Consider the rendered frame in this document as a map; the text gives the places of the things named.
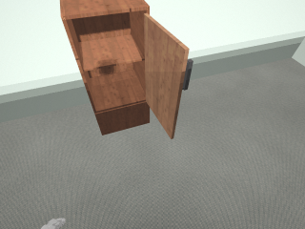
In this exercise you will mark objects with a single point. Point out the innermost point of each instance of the cupboard door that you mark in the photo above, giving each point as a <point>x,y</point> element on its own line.
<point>166,60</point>

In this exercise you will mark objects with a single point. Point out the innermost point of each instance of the handle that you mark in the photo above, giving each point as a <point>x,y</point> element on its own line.
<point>187,76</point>

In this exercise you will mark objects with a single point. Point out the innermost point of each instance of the left robot hand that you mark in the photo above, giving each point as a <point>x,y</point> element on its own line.
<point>54,224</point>

